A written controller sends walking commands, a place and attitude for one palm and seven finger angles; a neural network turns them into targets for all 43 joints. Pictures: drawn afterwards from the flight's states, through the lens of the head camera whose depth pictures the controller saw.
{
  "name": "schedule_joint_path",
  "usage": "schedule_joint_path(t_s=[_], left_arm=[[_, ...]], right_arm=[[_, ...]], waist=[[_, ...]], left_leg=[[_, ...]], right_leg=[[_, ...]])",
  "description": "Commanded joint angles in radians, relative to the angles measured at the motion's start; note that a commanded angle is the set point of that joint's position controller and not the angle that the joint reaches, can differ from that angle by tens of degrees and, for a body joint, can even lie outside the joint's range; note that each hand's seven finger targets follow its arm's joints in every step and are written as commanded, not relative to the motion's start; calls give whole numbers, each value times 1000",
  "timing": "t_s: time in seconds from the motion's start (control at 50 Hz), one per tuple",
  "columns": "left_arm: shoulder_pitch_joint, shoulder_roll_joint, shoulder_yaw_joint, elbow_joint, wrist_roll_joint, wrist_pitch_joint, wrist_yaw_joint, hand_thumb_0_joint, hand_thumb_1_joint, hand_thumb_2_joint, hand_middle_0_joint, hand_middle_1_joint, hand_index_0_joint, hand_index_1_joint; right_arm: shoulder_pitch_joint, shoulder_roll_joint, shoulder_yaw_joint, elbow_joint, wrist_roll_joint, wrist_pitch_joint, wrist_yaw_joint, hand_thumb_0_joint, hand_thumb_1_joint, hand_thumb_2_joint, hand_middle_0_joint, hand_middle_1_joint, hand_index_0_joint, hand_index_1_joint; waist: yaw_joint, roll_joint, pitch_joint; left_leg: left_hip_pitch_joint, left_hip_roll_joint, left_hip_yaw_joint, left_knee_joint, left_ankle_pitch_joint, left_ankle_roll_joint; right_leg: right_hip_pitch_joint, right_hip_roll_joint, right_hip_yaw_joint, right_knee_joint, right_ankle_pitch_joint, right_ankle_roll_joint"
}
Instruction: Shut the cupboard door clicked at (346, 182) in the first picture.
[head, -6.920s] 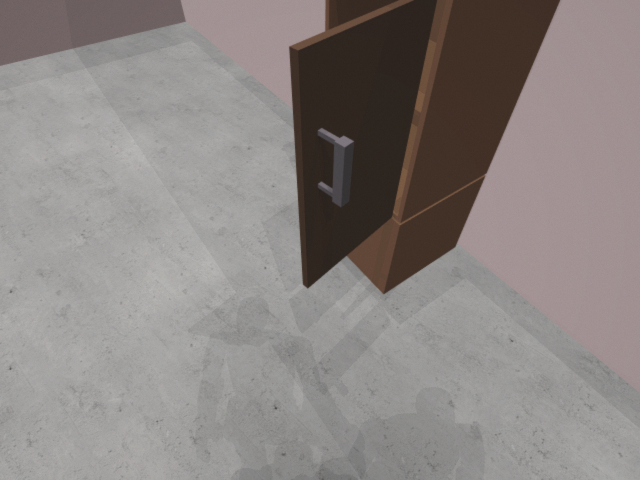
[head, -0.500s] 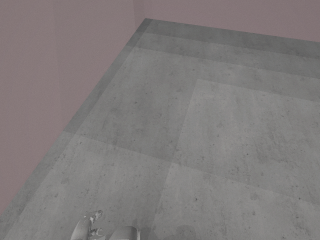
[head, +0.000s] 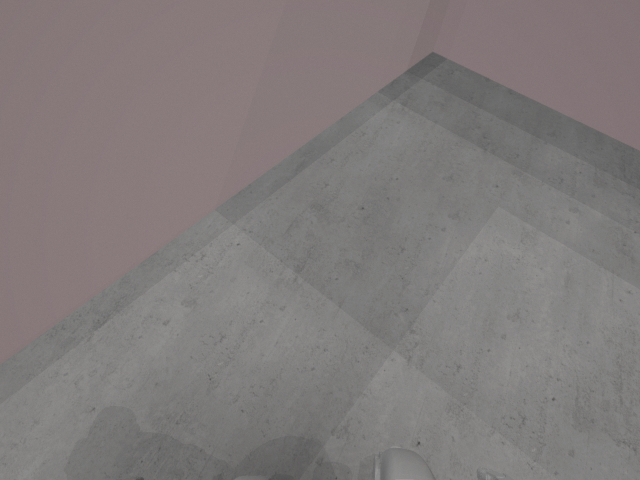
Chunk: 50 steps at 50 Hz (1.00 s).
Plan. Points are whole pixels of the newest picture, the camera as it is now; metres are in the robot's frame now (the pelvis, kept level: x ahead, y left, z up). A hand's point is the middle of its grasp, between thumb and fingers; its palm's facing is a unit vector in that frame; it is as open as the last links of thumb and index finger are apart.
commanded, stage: walk to a spot facing it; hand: left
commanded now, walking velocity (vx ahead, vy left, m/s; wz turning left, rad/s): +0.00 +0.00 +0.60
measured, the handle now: out of the picture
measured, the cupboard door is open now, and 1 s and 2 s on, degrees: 100 100 100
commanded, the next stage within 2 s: none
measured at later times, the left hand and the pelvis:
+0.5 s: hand out of the picture +0.06 +0.13 -0.15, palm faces +0.25 -0.93 -0.27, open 7.4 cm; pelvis +0.00 -0.08 +0.00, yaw +18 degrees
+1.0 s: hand out of the picture -0.13 +0.17 -0.19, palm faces +0.61 -0.75 -0.24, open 7.4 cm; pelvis -0.03 -0.03 -0.01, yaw +36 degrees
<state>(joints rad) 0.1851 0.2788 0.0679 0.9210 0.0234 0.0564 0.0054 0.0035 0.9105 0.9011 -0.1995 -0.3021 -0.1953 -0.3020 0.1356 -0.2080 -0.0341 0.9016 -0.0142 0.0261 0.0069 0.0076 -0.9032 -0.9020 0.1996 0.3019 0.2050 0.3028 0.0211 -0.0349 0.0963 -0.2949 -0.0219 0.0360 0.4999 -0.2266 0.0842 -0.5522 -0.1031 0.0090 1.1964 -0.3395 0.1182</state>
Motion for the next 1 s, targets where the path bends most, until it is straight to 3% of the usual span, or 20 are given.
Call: schedule_joint_path(t_s=[0.0,0.18,0.26,0.3,0.32,0.34,0.36,0.38,0.44,0.5,0.7,0.76,0.78,0.8,0.82,0.84,0.86,0.88,0.92,0.98], left_arm=[[0,60,20,-67,0,-20,9,0,900,900,-200,-300,-200,-300],[-120,29,9,-116,-12,-34,15,0,900,900,-200,-300,-200,-300],[-53,27,9,-103,-20,-40,22,0,900,900,-200,-300,-200,-300],[24,40,18,-80,-24,-49,27,0,900,900,-200,-300,-200,-300],[56,91,28,-73,-17,-58,33,0,900,900,-200,-300,-200,-300],[54,177,43,-82,0,-62,41,0,900,900,-200,-300,-200,-300],[23,176,30,-93,-4,-56,43,0,900,900,-200,-300,-200,-300],[-42,136,16,-109,-5,-54,40,0,900,900,-200,-300,-200,-300],[-79,49,-7,-107,-19,-70,32,0,900,900,-200,-300,-200,-300],[12,56,-1,-86,-16,-77,34,0,900,900,-200,-300,-200,-300],[125,128,25,-52,6,-66,29,0,900,900,-200,-300,-200,-300],[107,144,33,-46,7,-63,22,0,900,900,-200,-300,-200,-300],[87,152,36,-53,-2,-62,18,0,900,900,-200,-300,-200,-300],[77,128,33,-69,-10,-58,13,0,900,900,-200,-300,-200,-300],[31,50,12,-115,-17,-53,5,0,900,900,-200,-300,-200,-300],[-29,65,6,-139,-7,-35,16,0,900,900,-200,-300,-200,-300],[-42,68,8,-139,-5,-29,20,0,900,900,-200,-300,-200,-300],[-45,55,15,-117,-3,-28,20,0,900,900,-200,-300,-200,-300],[-15,72,20,-76,0,-19,9,0,900,900,-200,-300,-200,-300],[29,69,22,-54,2,-21,4,0,900,900,-200,-300,-200,-300]], right_arm=[[76,-217,-66,-37,4,-20,-20,0,-900,-900,200,300,200,300],[155,-206,-84,-4,-10,-9,-22,0,-900,-900,200,300,200,300],[111,-209,-92,-16,-10,2,-22,0,-900,-900,200,300,200,300],[80,-190,-93,-24,-1,6,-20,0,-900,-900,200,300,200,300],[92,-145,-89,-27,10,6,-14,0,-900,-900,200,300,200,300],[100,-86,-82,-43,15,6,-12,0,-900,-900,200,300,200,300],[91,-143,-94,-40,-1,10,-10,0,-900,-900,200,300,200,300],[110,-130,-90,-32,-9,20,2,0,-900,-900,200,300,200,300],[124,-120,-83,16,-6,42,13,0,-900,-900,200,300,200,300],[77,-110,-74,11,0,42,14,0,-900,-900,200,300,200,300],[-92,-87,-46,-42,5,32,22,0,-900,-900,200,300,200,300],[-50,-103,-48,-46,6,20,21,0,-900,-900,200,300,200,300],[13,-128,-55,-36,3,13,20,0,-900,-900,200,300,200,300],[94,-201,-73,-16,-2,4,18,0,-900,-900,200,300,200,300],[175,-328,-107,-8,-7,-3,9,0,-900,-900,200,300,200,300],[217,-344,-104,13,3,5,-1,0,-900,-900,200,300,200,300],[172,-310,-94,2,-1,5,-7,0,-900,-900,200,300,200,300],[110,-282,-90,-19,-5,0,-19,0,-900,-900,200,300,200,300],[17,-239,-72,-45,-5,-2,-25,0,-900,-900,200,300,200,300],[24,-222,-64,-44,1,-15,-26,0,-900,-900,200,300,200,300]], waist=[[-29,126,-141],[-70,188,-168],[-43,213,-186],[-2,174,-208],[12,40,-219],[21,-265,-196],[6,-196,-159],[-35,-119,-106],[-72,-161,-58],[-42,-146,-102],[21,-196,-79],[-6,-198,-116],[-49,-154,-151],[-96,6,-220],[-145,340,-248],[-147,244,-265],[-122,171,-216],[-105,233,-177],[-54,207,-97],[-28,144,-141]], left_leg=[[164,239,-294,-190,280,57],[175,233,-452,-147,288,95],[83,194,-482,-106,327,71],[-38,140,-460,-60,218,20],[-199,76,-390,27,15,-36],[-394,-72,-155,296,-315,-129],[-331,-46,-125,520,-385,-130],[-313,-22,-128,646,-316,-126],[-330,30,-80,753,-150,-165],[-338,39,-52,697,-134,-179],[-184,43,55,315,-229,-147],[-31,19,86,131,-157,-125],[82,8,83,12,-44,-111],[292,111,-35,-73,163,-69],[415,415,-452,-105,594,83],[377,468,-458,-87,729,158],[303,431,-372,-106,567,146],[244,367,-361,-121,489,121],[146,280,-278,-165,371,68],[195,238,-247,-165,411,46]], right_leg=[[-54,8,20,-23,35,7],[25,66,26,-287,-86,-20],[225,119,10,-518,-73,-48],[438,111,2,-760,94,-60],[615,-16,108,-883,115,-90],[680,-316,403,-951,117,-197],[476,-418,377,-942,235,-261],[390,-341,255,-926,248,-266],[403,-179,39,-872,481,-183],[524,-177,-26,-820,695,-169],[523,-265,-99,-748,722,-223],[471,-267,-140,-659,679,-189],[424,-246,-185,-563,638,-155],[265,-202,-222,-372,429,-100],[-35,-31,-210,-114,-299,-21],[-62,-27,-56,-22,-349,-41],[-53,-49,-29,-5,-287,-47],[-66,-42,-21,6,-227,-39],[-47,-29,7,25,-89,-31],[-40,-9,7,12,-7,-19]])
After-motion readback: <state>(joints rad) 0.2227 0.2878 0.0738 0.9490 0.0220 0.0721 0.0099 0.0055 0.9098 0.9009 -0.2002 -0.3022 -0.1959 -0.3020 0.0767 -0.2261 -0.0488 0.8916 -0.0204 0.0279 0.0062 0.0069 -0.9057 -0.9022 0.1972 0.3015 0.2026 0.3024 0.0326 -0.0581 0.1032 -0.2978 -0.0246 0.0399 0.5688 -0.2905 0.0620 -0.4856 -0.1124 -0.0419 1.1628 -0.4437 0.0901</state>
